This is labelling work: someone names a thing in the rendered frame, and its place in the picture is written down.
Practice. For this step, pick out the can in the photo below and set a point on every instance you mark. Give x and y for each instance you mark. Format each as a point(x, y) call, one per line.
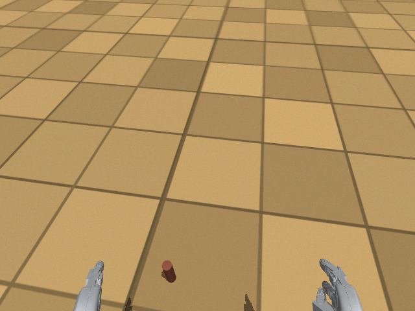
point(169, 271)

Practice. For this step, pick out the right robot hand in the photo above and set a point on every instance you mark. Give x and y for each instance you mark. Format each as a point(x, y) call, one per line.
point(343, 295)

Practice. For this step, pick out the left robot hand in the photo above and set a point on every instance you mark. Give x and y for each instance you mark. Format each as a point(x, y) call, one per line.
point(89, 298)

